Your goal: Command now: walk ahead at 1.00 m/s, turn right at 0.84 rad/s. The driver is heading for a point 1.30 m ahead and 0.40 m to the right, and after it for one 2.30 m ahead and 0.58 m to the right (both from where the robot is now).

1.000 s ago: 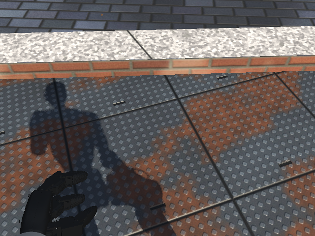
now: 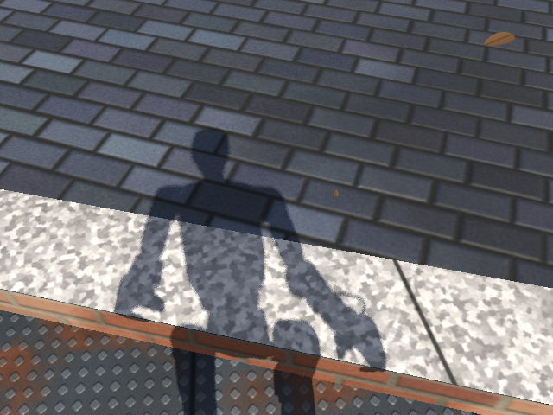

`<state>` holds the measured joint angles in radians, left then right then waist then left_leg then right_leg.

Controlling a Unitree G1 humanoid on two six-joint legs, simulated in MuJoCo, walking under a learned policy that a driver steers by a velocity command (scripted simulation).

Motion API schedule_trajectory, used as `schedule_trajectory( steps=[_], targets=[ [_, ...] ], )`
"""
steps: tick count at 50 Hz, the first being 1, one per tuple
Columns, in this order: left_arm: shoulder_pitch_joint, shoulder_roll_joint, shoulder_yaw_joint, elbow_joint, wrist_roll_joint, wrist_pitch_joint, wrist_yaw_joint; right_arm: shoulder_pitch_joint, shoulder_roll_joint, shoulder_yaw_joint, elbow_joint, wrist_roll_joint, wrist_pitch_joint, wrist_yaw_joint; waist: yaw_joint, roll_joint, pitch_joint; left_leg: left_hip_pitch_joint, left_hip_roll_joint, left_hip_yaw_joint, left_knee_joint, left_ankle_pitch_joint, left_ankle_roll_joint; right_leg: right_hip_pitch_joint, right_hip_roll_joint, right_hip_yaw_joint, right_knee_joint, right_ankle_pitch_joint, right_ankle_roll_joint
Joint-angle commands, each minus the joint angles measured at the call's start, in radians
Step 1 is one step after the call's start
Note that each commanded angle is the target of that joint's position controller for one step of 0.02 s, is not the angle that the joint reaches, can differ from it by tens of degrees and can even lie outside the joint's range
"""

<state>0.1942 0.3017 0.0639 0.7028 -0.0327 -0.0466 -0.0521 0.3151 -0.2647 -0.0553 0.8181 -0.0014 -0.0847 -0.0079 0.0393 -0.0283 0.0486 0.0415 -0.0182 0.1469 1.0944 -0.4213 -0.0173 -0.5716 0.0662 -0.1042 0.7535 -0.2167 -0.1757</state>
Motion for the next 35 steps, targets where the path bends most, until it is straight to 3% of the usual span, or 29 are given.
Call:
schedule_trajectory(
  steps=[1,2,3,4,6,8,9,10,12,14,15,16,17,18,19,20,21,22,23,25,26,27,29,30,31,32,33,34,35],
  targets=[
    [0.335,0.113,0.038,0.000,0.042,-0.016,0.010,-0.135,-0.068,0.028,-0.249,0.040,-0.116,0.041,0.092,-0.157,-0.298,-0.898,-0.063,-0.320,0.619,-0.063,0.089,0.927,-0.285,0.973,-0.483,-0.502,-0.275],
    [0.296,0.106,0.034,0.003,0.040,-0.040,0.003,-0.218,-0.091,0.016,-0.280,0.049,-0.119,0.038,0.035,0.047,-0.129,-0.890,-0.030,-0.303,0.459,0.015,0.112,0.733,-0.281,0.964,-0.569,-0.510,-0.213],
    [0.208,0.104,0.031,-0.019,0.033,-0.059,-0.002,-0.197,-0.084,0.019,-0.267,0.024,-0.108,0.027,-0.039,0.154,-0.089,-0.819,0.019,-0.318,0.347,0.065,0.104,0.582,-0.269,0.929,-0.557,-0.451,-0.200],
    [0.135,0.125,0.036,-0.039,0.031,-0.066,0.004,-0.178,-0.080,0.018,-0.257,-0.001,-0.093,0.019,-0.077,0.163,-0.039,-0.746,0.038,-0.328,0.282,0.081,0.076,0.433,-0.221,0.870,-0.548,-0.351,-0.203],
    [0.085,0.116,0.030,-0.061,0.021,-0.066,0.023,-0.174,-0.112,0.004,-0.252,-0.012,-0.065,0.000,-0.103,0.140,0.009,-0.663,0.068,-0.315,0.146,0.101,0.024,0.286,-0.143,0.702,-0.566,-0.126,-0.186],
    [0.092,0.094,0.022,-0.058,0.005,-0.066,0.045,-0.267,-0.098,0.010,-0.290,-0.030,-0.054,-0.013,-0.076,0.115,0.044,-0.593,0.071,-0.260,-0.086,0.161,-0.019,0.166,-0.079,0.553,-0.558,0.080,-0.165],
    [0.090,0.094,0.022,-0.054,-0.001,-0.058,0.056,-0.333,-0.063,0.020,-0.317,-0.034,-0.051,-0.013,-0.054,0.092,0.053,-0.529,0.050,-0.224,-0.215,0.254,-0.037,0.102,-0.035,0.487,-0.545,0.121,-0.140],
    [0.088,0.103,0.027,-0.048,-0.005,-0.049,0.063,-0.382,-0.027,0.028,-0.338,-0.030,-0.048,-0.011,-0.029,0.056,0.051,-0.449,0.026,-0.196,-0.351,0.350,-0.048,0.051,0.007,0.437,-0.528,0.107,-0.105],
    [0.135,0.108,0.034,-0.031,-0.006,-0.029,0.068,-0.412,-0.006,0.026,-0.358,-0.001,-0.040,-0.007,0.019,-0.021,-0.020,-0.319,-0.032,-0.173,-0.449,0.486,-0.080,0.051,-0.001,0.461,-0.478,0.077,-0.061],
    [0.136,0.078,0.027,-0.039,-0.018,-0.018,0.076,-0.374,-0.063,0.001,-0.353,0.028,-0.035,0.001,0.001,-0.069,-0.061,-0.323,-0.030,-0.231,-0.515,0.425,-0.077,0.184,-0.027,0.533,-0.377,0.045,-0.032],
    [0.179,0.021,0.008,-0.036,-0.039,-0.010,0.064,-0.388,-0.087,-0.013,-0.365,0.025,-0.049,-0.002,0.001,0.003,-0.076,-0.284,-0.021,-0.232,-0.599,0.283,-0.025,0.259,-0.024,0.545,-0.303,0.218,0.005],
    [0.156,0.016,0.006,-0.030,-0.033,-0.010,0.052,-0.354,-0.113,-0.037,-0.363,0.010,-0.075,-0.001,-0.049,0.054,-0.139,-0.131,-0.020,-0.190,-0.646,0.377,0.021,0.280,0.024,0.510,-0.109,0.571,0.071],
    [0.022,0.094,0.022,-0.071,-0.007,-0.002,0.050,-0.128,-0.134,-0.061,-0.318,0.016,-0.087,-0.002,-0.200,-0.045,-0.271,0.102,-0.003,-0.187,-0.694,0.438,0.047,0.237,0.023,0.478,0.171,0.745,0.106],
    [-0.049,0.026,0.001,-0.136,0.036,-0.011,0.047,0.137,-0.181,-0.071,-0.234,0.024,-0.074,0.000,-0.266,-0.017,-0.406,0.438,0.157,-0.281,-0.624,0.546,0.094,0.030,0.027,0.416,0.470,0.245,0.115],
    [0.079,-0.083,-0.032,-0.156,0.029,-0.031,0.049,0.177,-0.205,-0.058,-0.213,-0.006,-0.060,0.008,-0.149,0.367,-0.433,0.733,0.428,-0.574,-0.440,1.305,0.215,-0.368,0.102,0.343,0.706,-0.480,0.134],
    [0.164,0.026,-0.028,-0.157,-0.030,-0.030,0.052,0.161,-0.208,-0.068,-0.191,-0.019,-0.030,0.012,-0.137,0.407,-0.451,0.694,0.608,-0.757,-0.507,1.027,0.346,-0.559,-0.018,0.276,0.909,-0.441,0.167],
    [0.005,0.027,-0.035,-0.178,-0.045,-0.015,0.069,0.212,-0.145,-0.070,-0.189,-0.031,-0.014,-0.005,-0.227,0.269,-0.343,0.646,0.563,-0.746,-0.606,0.667,0.317,-0.694,-0.102,0.224,1.038,-0.384,0.173],
    [-0.126,0.003,-0.046,-0.230,-0.027,0.004,0.074,0.196,-0.106,-0.056,-0.150,-0.028,-0.008,-0.012,-0.232,0.135,-0.196,0.508,0.502,-0.603,-0.684,0.572,0.246,-0.743,-0.124,0.188,1.081,-0.387,0.169],
    [-0.207,-0.030,-0.055,-0.276,-0.008,0.021,0.073,0.156,-0.071,-0.037,-0.121,-0.033,-0.010,-0.014,-0.189,0.079,-0.070,0.348,0.459,-0.511,-0.739,0.553,0.192,-0.746,-0.152,0.178,1.133,-0.418,0.168],
    [-0.240,-0.110,-0.092,-0.371,-0.022,0.037,0.032,0.010,0.009,0.002,-0.069,-0.024,-0.017,-0.014,-0.044,0.115,0.110,-0.006,0.378,-0.274,-0.852,0.543,0.087,-0.673,-0.227,0.208,0.994,-0.476,0.159],
    [-0.250,-0.127,-0.103,-0.403,-0.013,0.043,0.024,-0.057,-0.010,0.002,-0.048,-0.018,-0.013,-0.020,-0.010,0.175,0.123,-0.123,0.353,-0.205,-0.935,0.594,0.079,-0.608,-0.209,0.151,1.033,-0.464,0.167],
    [-0.222,-0.096,-0.098,-0.417,-0.003,0.050,0.020,-0.113,-0.039,-0.002,-0.042,-0.004,-0.014,-0.027,0.032,0.150,0.119,-0.173,0.320,-0.128,-0.962,0.645,0.061,-0.563,-0.210,0.131,1.001,-0.405,0.170],
    [-0.184,-0.061,-0.101,-0.451,0.007,0.050,0.008,-0.185,-0.118,-0.011,-0.031,-0.003,0.000,-0.039,0.112,0.105,0.059,-0.317,0.250,0.011,-1.005,0.809,0.058,-0.331,-0.206,0.076,0.805,-0.255,0.164],
    [-0.135,-0.036,-0.102,-0.433,0.013,0.043,0.002,-0.190,-0.234,-0.034,-0.041,0.004,0.003,-0.041,0.139,0.086,-0.020,-0.427,0.207,0.062,-0.996,1.153,0.089,-0.005,-0.137,-0.024,0.565,-0.235,0.130],
    [-0.112,0.054,-0.049,-0.364,0.036,0.049,0.004,-0.078,-0.269,-0.046,-0.038,-0.002,-0.016,-0.048,0.106,0.048,-0.165,-0.429,0.203,0.040,-0.867,1.632,0.141,0.297,0.000,-0.123,0.587,-0.141,0.110],
    [0.081,0.111,-0.005,-0.322,0.011,0.048,0.007,-0.081,-0.411,-0.076,-0.048,-0.011,-0.022,-0.034,0.228,0.181,-0.285,-0.319,0.298,0.018,-0.653,2.073,0.172,0.419,0.030,-0.115,0.559,-0.203,0.070],
    [0.325,0.184,0.040,-0.260,-0.001,0.057,0.009,-0.107,-0.414,-0.083,-0.088,0.001,-0.019,-0.028,0.339,0.165,-0.404,-0.325,0.329,-0.037,-0.298,2.171,0.169,0.639,0.063,0.009,0.376,-0.231,-0.004],
    [0.340,0.327,0.076,-0.216,-0.009,0.040,0.011,-0.084,-0.244,-0.043,-0.153,0.029,-0.029,-0.015,0.250,-0.213,-0.396,-0.579,0.065,-0.082,0.266,0.822,0.067,0.778,-0.104,0.559,-0.046,-0.349,-0.173],
    [0.311,0.223,0.030,-0.211,0.011,0.032,0.035,0.023,-0.196,-0.013,-0.132,-0.018,-0.065,0.037,0.133,-0.416,-0.666,-0.720,0.007,-0.309,0.532,0.197,0.143,0.910,-0.282,1.079,-0.367,-0.686,-0.213]
  ],
)
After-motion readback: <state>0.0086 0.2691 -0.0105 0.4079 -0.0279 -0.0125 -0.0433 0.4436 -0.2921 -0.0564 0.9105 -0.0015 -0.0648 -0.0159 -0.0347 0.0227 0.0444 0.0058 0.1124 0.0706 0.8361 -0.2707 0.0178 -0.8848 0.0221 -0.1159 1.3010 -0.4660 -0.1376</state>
